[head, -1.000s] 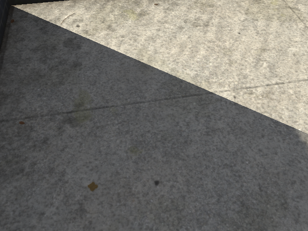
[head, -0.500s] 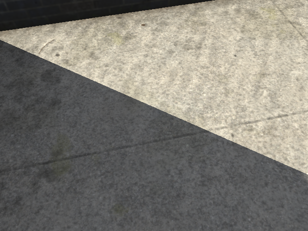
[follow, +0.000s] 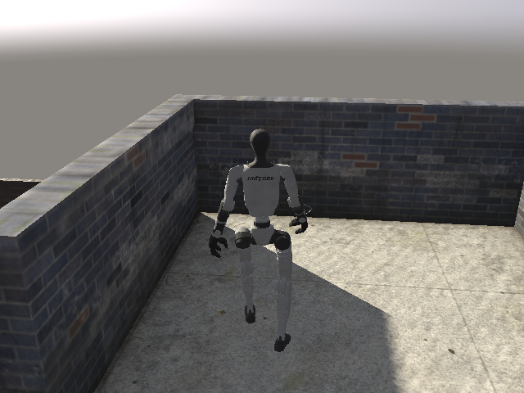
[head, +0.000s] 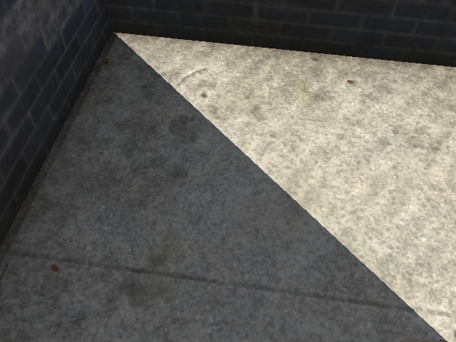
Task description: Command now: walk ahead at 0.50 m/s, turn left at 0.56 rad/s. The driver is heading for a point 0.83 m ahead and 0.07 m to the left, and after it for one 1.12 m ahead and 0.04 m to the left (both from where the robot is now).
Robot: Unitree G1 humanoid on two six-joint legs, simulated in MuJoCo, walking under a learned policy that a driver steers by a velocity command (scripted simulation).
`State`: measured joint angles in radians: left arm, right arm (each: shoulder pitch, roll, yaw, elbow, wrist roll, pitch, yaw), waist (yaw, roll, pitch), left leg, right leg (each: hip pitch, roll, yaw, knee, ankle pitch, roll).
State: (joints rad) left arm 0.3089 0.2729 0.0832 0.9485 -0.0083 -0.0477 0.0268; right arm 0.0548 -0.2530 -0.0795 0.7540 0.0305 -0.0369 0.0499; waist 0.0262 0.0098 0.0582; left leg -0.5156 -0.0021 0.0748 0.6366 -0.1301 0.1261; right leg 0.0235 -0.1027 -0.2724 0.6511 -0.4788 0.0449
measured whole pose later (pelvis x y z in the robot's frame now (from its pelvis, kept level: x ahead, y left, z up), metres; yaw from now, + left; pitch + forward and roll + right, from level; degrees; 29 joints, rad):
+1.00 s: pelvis +0.55 +0.10 +0.01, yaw +17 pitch +3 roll -1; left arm 0.39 0.30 0.06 0.91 -0.01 -0.06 -0.01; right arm 0.04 -0.26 -0.04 0.67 0.00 -0.09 0.02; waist 0.09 0.00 0.02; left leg -0.48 0.02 0.02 0.52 -0.09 0.05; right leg -0.05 -0.01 0.00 0.54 -0.44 0.00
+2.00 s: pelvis +0.79 +0.18 +0.03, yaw -15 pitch +2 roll -1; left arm 0.19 0.35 0.10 0.62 -0.02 0.06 0.03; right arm 0.19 -0.27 -0.06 0.75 -0.03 -0.01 -0.03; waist -0.01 -0.05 0.01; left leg -0.29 0.02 -0.01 0.49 -0.23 0.01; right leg -0.57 0.12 0.13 1.05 -0.40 0.04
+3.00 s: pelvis +0.78 +0.14 +0.02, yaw -25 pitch +0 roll -1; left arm 0.16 0.28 0.08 0.72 0.01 0.03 0.03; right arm 0.16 -0.31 -0.06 0.74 0.02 0.00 -0.02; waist -0.01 0.02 0.07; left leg -0.37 -0.01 -0.12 0.73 -0.41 -0.03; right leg -0.24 0.05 -0.04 0.55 -0.31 -0.06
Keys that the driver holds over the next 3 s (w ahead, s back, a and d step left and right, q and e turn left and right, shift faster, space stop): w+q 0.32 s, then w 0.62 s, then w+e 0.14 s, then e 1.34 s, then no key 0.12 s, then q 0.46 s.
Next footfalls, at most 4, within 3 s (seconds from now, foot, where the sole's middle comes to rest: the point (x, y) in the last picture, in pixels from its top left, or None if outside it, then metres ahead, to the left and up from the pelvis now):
0.48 right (265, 331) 0.47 -0.07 -0.75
0.98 left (158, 266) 0.66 0.25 -0.75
1.44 right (224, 203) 0.89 0.05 -0.75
1.88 left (156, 205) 0.88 0.28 -0.75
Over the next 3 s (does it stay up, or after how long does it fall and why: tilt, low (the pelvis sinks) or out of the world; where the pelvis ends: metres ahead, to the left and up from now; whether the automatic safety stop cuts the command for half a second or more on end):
stays up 0.78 0.14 0.02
